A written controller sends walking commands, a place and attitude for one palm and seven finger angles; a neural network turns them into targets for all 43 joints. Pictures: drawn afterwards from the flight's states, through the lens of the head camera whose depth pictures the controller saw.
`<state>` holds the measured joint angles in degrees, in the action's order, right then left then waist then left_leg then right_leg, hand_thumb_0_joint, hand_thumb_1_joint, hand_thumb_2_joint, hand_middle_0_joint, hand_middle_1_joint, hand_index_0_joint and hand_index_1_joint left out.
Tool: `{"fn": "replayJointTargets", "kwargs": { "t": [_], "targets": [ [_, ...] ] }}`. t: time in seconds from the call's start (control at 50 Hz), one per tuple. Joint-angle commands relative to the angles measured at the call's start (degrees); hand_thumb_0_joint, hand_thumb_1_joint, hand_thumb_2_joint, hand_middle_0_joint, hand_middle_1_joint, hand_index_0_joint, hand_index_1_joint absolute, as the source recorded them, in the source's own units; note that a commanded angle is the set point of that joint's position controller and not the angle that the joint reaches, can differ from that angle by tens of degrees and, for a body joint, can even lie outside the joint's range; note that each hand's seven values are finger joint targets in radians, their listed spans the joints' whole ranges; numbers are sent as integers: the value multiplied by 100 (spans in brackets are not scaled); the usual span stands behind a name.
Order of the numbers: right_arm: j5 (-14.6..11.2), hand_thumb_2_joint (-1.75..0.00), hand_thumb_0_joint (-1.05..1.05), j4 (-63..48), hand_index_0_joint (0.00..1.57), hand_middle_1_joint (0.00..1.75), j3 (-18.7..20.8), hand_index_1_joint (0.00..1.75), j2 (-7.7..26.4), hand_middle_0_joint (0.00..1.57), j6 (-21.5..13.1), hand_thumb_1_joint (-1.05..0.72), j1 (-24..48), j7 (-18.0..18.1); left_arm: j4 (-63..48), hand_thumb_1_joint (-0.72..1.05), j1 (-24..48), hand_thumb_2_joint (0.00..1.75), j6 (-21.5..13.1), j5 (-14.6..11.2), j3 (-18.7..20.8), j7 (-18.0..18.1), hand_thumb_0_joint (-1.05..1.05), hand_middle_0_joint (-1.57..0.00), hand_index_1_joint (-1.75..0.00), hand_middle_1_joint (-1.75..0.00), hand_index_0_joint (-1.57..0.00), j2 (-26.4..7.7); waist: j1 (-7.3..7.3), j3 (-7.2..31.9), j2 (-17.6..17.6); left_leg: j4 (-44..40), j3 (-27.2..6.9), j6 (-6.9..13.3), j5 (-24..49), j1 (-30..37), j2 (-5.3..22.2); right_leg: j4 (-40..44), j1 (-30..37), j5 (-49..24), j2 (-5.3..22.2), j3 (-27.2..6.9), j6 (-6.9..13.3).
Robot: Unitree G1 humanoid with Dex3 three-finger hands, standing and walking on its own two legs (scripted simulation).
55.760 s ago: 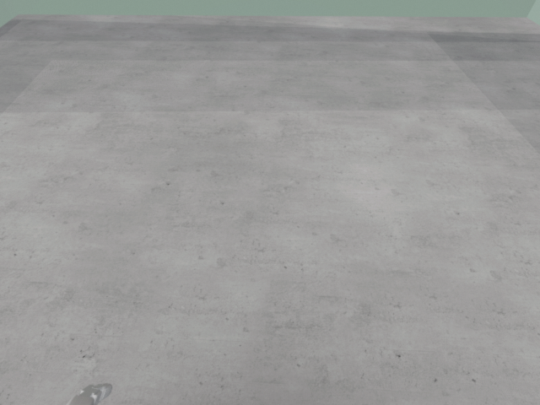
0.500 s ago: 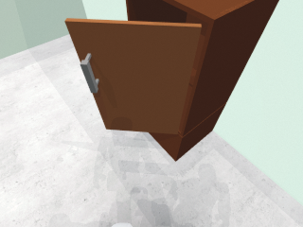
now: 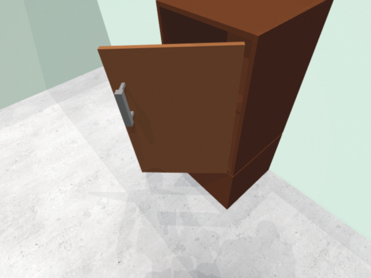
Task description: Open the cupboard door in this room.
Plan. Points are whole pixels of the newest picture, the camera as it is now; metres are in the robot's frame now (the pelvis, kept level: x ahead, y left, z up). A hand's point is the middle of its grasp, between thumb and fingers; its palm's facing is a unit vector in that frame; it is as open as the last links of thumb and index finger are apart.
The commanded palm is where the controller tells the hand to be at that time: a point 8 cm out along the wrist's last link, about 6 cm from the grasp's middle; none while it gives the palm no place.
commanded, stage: come to a stop and stand still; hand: left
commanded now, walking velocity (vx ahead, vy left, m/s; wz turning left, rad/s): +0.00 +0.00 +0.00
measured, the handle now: (126, 104) +0.59 +0.23 +0.04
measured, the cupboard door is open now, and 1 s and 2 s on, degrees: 46 46 46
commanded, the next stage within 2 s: look again from close up in 1.12 s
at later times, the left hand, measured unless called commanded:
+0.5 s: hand out of the picture +0.03 +0.14 -0.16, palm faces +0.01 -0.97 -0.23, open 7.3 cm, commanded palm none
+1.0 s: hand out of the picture +0.04 +0.11 -0.17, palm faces +0.04 -0.98 -0.22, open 7.3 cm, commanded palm none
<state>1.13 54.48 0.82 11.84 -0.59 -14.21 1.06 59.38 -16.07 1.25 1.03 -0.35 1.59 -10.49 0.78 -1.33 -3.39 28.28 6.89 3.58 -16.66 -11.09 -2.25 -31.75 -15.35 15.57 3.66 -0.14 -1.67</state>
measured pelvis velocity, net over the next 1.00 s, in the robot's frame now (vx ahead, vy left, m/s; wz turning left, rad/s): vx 0.03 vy -0.07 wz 0.02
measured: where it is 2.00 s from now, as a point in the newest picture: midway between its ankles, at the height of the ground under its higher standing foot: outside the picture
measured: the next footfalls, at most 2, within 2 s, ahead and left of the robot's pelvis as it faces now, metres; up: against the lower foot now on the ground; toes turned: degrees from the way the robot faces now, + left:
none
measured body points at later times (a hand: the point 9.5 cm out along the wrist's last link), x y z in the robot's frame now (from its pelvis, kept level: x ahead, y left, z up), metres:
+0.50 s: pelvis +0.02 -0.04 +0.01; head +0.04 -0.06 +0.45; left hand +0.03 +0.19 -0.14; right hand +0.02 -0.26 -0.16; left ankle -0.01 +0.08 -0.73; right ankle +0.02 -0.14 -0.73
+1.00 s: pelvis +0.03 -0.07 +0.01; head +0.05 -0.08 +0.46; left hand +0.04 +0.16 -0.15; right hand +0.04 -0.29 -0.16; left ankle -0.01 +0.08 -0.73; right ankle +0.02 -0.14 -0.73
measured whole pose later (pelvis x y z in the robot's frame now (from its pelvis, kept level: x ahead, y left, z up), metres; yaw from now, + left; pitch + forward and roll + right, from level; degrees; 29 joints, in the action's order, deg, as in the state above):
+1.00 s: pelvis +0.03 -0.07 +0.01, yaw +1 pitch +0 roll +1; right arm 0.8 64.7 -0.1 9.3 -1.2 -14.9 1.9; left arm 64.2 -14.7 -1.2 0.5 -0.4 1.8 -9.0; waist 0.3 -2.0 -0.8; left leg 23.5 3.6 -2.4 -16.1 -6.9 3.1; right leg -26.4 -10.3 16.0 -1.7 3.5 3.4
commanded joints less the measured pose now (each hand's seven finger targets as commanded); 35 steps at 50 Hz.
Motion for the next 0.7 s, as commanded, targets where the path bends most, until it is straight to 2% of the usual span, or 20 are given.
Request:
{"fn": "replayJointTargets", "kwargs": {
  "t": [0.0,0.12,0.16,0.26,0.32,0.4,0.46,0.68],
  "targets": [
    [-6,-90,0,-156,20,30,53,30,588,20,-111,-90,-174,13,-221,90,-104,90,-149,1,78,-6,0,-20,-30,-30,-20,-598,-62,-225,531,-1183,-1096,-11,-326,-358,839,587,-58,-99,122,-354,352],
    [-21,-90,0,173,20,30,-20,30,499,20,-158,-90,-295,24,-68,90,-98,90,-213,-21,64,3,0,-20,-30,-30,-20,-625,-78,-27,484,-1021,-909,-50,469,-54,814,694,103,-495,208,-413,365],
    [-29,-90,0,279,20,30,-40,30,479,20,-167,-90,-325,28,-2,90,-101,90,-224,-30,55,4,0,-20,-30,-30,-20,-636,-75,-2,413,-981,-864,-76,599,-18,796,723,135,-582,238,-454,367],
    [-37,-90,0,532,20,30,-76,30,392,20,-174,-90,-436,48,133,90,-111,90,-260,-43,54,15,0,-20,-30,-30,-20,-590,-80,34,505,-886,-780,-127,857,77,800,745,261,-906,267,-442,391],
    [-37,-90,0,648,20,30,-80,30,320,20,-162,-90,-433,63,212,90,-115,90,-261,-41,51,20,0,-20,-30,-30,-20,-554,-62,-141,394,-878,-760,-145,881,67,814,803,223,-958,258,-438,411],
    [-38,-90,0,762,20,30,-84,30,270,20,-161,-90,-481,77,278,90,-113,90,-272,-51,61,21,0,-20,-30,-30,-20,-546,-63,-72,287,-848,-712,-179,933,102,817,835,315,-1087,276,-444,431],
    [-37,-90,0,805,20,30,-79,30,241,20,-148,-90,-524,81,290,90,-95,90,-281,-45,62,25,0,-20,-30,-30,-20,-531,-77,-118,450,-819,-700,-195,909,93,809,879,328,-1157,280,-445,442],
    [-33,-90,0,890,20,30,-54,30,208,20,-124,-90,-501,100,302,90,-96,90,-316,-46,96,40,0,-20,-30,-30,-20,-560,-88,-17,516,-733,-610,-267,1037,245,817,946,472,-1664,307,-462,471]
  ]
}}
